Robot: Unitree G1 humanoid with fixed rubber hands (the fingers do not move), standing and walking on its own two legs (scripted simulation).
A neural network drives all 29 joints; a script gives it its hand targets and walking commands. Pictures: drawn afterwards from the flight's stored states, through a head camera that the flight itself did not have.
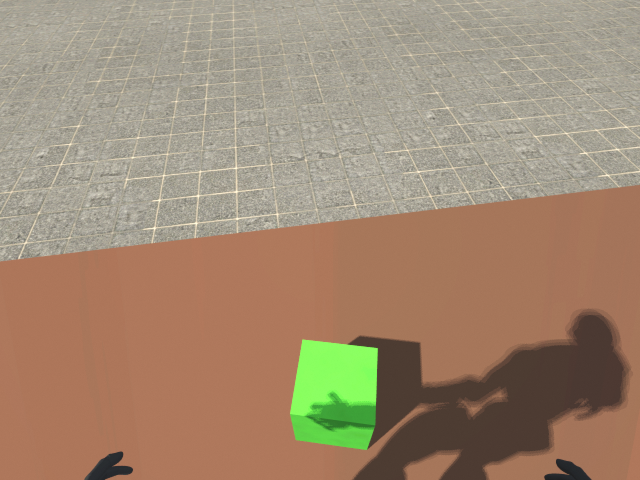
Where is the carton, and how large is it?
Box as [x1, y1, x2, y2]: [290, 340, 377, 449]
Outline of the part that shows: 302,340 290,411 295,438 299,440 366,449 374,427 375,420 377,348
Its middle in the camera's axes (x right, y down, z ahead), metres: +0.05 +0.45 +1.10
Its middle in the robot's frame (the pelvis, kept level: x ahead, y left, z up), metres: +0.44 -0.01 -0.66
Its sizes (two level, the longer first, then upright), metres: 0.210 0.200 0.250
